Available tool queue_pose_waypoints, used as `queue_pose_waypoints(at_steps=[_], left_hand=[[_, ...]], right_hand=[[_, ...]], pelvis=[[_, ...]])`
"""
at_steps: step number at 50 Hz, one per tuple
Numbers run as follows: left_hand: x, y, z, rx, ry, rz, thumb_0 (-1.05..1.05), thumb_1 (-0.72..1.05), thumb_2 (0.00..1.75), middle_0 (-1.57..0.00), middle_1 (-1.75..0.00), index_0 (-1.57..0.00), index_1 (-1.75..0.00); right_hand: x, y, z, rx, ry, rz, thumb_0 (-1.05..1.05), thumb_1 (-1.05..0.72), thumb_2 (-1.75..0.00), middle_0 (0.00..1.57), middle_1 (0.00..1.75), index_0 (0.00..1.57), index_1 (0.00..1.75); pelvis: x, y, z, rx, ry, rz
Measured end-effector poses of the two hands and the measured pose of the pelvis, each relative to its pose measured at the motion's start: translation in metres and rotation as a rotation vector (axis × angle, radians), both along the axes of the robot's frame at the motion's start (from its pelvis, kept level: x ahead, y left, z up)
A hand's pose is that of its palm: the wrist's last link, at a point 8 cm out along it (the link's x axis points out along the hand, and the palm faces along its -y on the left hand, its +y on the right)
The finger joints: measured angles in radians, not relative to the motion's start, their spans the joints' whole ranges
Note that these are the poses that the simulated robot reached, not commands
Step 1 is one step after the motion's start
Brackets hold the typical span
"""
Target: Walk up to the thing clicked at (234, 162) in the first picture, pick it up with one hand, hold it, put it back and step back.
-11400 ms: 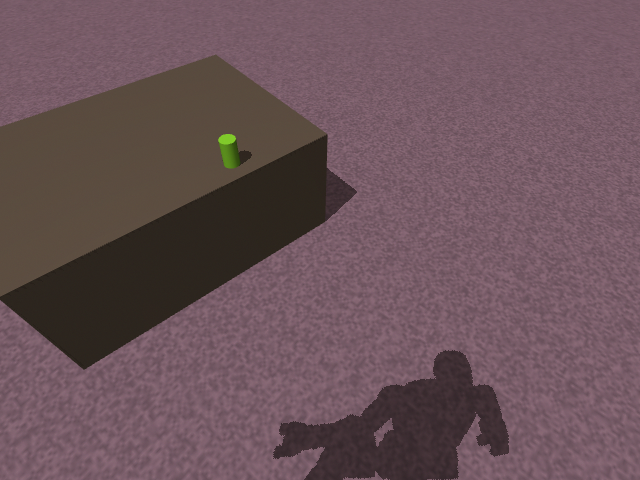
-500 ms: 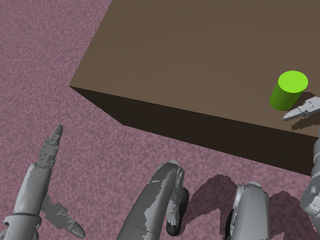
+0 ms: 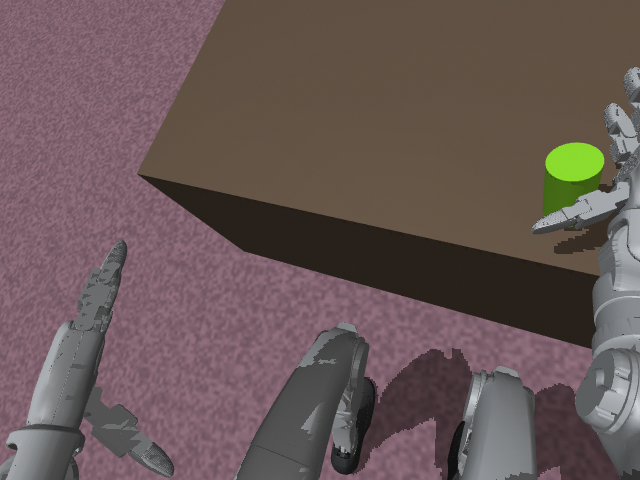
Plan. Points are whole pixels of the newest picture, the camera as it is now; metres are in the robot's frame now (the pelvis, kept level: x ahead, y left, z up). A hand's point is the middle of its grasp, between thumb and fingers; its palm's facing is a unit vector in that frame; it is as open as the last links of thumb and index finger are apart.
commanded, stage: close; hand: right
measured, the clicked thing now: (570, 187) +0.49 -0.15 -0.05
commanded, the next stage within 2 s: settle in 0.56 s
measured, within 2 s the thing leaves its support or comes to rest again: leaves its support in 0.04 s
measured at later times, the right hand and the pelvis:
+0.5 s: hand (588, 157) +0.52 -0.16 -0.03, palm faces +0.07 +1.00 +0.00, open 10.2 cm; pelvis -0.01 +0.00 +0.00, yaw +0 degrees
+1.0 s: hand (594, 128) +0.53 -0.16 +0.00, palm faces +0.05 +1.00 +0.01, open 6.6 cm; pelvis +0.01 +0.00 +0.02, yaw +0 degrees
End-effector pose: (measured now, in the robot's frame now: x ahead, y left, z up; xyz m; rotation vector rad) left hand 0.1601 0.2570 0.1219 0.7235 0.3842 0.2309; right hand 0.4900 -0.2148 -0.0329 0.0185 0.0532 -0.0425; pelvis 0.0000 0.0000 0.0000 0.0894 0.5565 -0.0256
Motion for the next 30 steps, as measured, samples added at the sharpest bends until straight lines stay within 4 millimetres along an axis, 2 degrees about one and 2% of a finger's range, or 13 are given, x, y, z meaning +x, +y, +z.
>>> queue_pose_waypoints(at_steps=[8, 16, 23, 30], left_hand=[[-0.005, 0.001, 0.003, -0.024, 0.0, -0.005, -0.01, -0.54, 0.05, -0.06, -0.05, -0.05, -0.06], [-0.006, 0.011, 0.01, 0.021, -0.004, 0.015, -0.01, -0.53, 0.05, -0.05, -0.05, -0.05, -0.05], [-0.003, 0.003, 0.007, 0.03, -0.017, -0.008, -0.01, -0.53, 0.04, -0.05, -0.05, -0.05, -0.05], [-0.009, -0.007, 0.003, -0.016, 0.006, -0.002, -0.01, -0.53, 0.04, -0.06, -0.05, -0.05, -0.05]], right_hand=[[0.008, 0.012, 0.005, 0.001, 0.014, -0.013, -0.01, 0.6, -0.1, 0.54, 0.33, 0.54, 0.32], [0.003, 0.006, 0.002, 0.007, -0.003, -0.034, 0.0, 0.54, -0.22, 0.78, 0.51, 0.78, 0.51], [0.006, -0.001, 0.002, -0.01, -0.034, -0.029, 0.01, 0.41, -0.37, 0.94, 0.68, 0.94, 0.67], [0.006, -0.002, 0.005, -0.023, -0.002, -0.012, 0.01, 0.19, -0.56, 1.07, 0.85, 1.07, 0.84]], pelvis=[[-0.001, 0.004, 0.002, -0.007, -0.004, 0.007], [-0.001, 0.005, 0.002, -0.007, -0.005, 0.009], [-0.005, 0.003, -0.005, -0.002, -0.001, 0.005], [-0.005, -0.001, -0.001, 0.002, 0.001, 0.001]])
